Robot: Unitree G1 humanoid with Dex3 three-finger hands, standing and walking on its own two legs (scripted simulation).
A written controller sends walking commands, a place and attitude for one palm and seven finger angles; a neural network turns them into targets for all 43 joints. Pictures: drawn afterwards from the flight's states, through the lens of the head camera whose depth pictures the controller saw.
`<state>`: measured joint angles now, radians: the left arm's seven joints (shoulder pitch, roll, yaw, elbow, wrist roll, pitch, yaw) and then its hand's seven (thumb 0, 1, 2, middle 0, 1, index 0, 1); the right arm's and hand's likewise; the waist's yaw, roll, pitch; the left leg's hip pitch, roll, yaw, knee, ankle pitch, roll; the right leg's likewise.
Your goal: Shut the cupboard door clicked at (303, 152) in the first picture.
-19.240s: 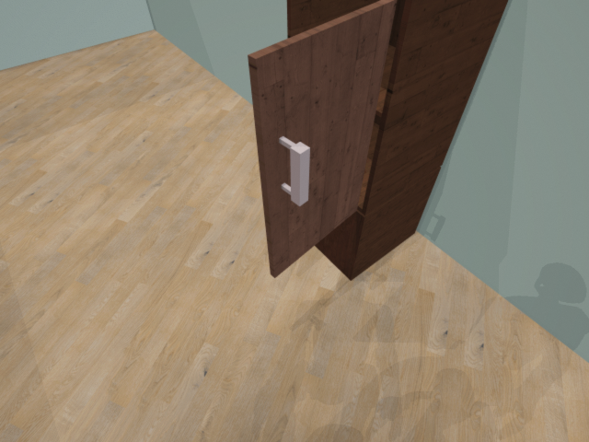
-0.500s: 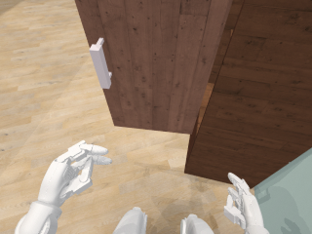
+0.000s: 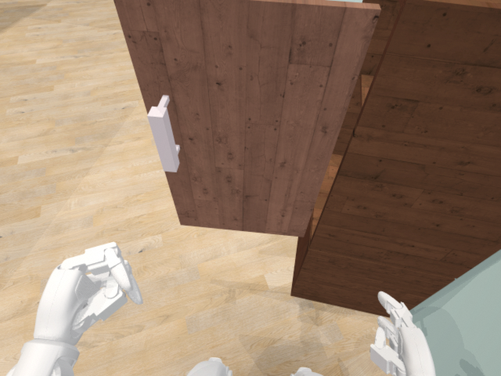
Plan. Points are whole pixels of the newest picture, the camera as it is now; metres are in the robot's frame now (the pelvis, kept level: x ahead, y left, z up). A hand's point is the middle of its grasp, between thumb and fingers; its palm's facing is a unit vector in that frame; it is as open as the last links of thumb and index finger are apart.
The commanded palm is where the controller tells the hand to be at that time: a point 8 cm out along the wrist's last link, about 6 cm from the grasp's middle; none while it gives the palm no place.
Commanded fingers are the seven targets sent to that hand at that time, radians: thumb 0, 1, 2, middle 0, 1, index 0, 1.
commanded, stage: raise the hand and make a fist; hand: left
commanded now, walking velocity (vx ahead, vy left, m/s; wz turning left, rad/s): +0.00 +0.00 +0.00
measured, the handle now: (168, 134) +0.50 +0.20 +0.09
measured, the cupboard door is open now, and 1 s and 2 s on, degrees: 97 97 97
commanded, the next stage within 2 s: bring the fist close to the handle in 0.72 s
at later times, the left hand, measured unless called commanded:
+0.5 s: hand (129, 282) +0.22 +0.18 +0.09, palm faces -0.06 -1.00 -0.04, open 3.1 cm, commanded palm +0.20 +0.24 +0.10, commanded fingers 0.00 0.90 0.90 -1.30 -1.50 -1.30 -1.50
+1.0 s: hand (129, 261) +0.24 +0.18 +0.10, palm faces +0.04 -1.00 -0.08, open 3.1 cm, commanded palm +0.23 +0.23 +0.10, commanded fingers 0.00 0.90 0.90 -1.30 -1.50 -1.30 -1.50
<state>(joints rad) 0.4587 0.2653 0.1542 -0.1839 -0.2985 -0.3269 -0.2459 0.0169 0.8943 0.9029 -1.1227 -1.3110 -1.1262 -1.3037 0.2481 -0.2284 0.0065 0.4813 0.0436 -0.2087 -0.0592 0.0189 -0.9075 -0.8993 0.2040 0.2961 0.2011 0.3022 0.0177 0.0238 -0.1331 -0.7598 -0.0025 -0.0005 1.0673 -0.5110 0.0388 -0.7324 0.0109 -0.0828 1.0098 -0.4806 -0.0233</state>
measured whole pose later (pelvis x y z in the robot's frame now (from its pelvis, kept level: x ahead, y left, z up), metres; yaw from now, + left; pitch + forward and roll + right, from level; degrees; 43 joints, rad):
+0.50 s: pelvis +0.00 +0.00 +0.02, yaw +0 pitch +8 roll -2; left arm 0.35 0.27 0.14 -0.05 -0.29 -0.22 -0.27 0.01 0.90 0.90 -1.29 -1.50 -1.30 -1.49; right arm 0.30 -0.26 0.05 0.51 0.05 -0.21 -0.05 0.02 -0.91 -0.90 0.21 0.30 0.20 0.30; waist -0.01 0.05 -0.11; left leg -0.63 -0.01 0.00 0.94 -0.45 0.04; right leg -0.60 0.01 -0.08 0.88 -0.42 -0.02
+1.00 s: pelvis +0.00 -0.02 +0.02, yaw +1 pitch +9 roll -1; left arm 0.25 0.28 0.18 0.01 -0.28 -0.31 -0.23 0.02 0.89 0.90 -1.30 -1.50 -1.30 -1.49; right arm 0.26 -0.25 0.04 0.55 0.05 -0.22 -0.06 0.02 -0.91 -0.90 0.21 0.30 0.20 0.30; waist 0.01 0.03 -0.10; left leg -0.64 -0.01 -0.02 0.95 -0.46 0.02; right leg -0.62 0.01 -0.09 0.91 -0.44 -0.04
